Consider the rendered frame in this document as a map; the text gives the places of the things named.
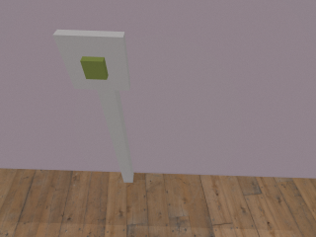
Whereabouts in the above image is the panel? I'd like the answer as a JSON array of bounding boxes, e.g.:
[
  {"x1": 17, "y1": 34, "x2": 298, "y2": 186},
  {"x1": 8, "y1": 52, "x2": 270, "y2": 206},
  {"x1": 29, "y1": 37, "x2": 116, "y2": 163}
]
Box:
[{"x1": 53, "y1": 30, "x2": 134, "y2": 183}]

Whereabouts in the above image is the button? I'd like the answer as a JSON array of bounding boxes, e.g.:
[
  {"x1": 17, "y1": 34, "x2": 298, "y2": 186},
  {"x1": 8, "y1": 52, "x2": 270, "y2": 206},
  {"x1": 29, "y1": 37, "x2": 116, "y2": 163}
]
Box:
[{"x1": 80, "y1": 56, "x2": 109, "y2": 80}]

